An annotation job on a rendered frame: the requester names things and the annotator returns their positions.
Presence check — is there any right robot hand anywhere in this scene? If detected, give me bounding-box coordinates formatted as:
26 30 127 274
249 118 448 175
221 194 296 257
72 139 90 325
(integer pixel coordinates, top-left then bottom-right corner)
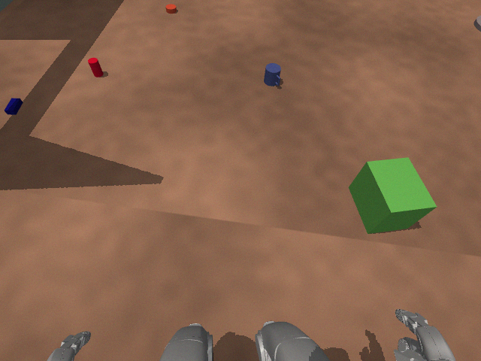
394 309 456 361

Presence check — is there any left robot hand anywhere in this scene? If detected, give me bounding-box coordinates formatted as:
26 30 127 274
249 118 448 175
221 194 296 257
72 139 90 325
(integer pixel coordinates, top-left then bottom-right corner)
47 331 91 361

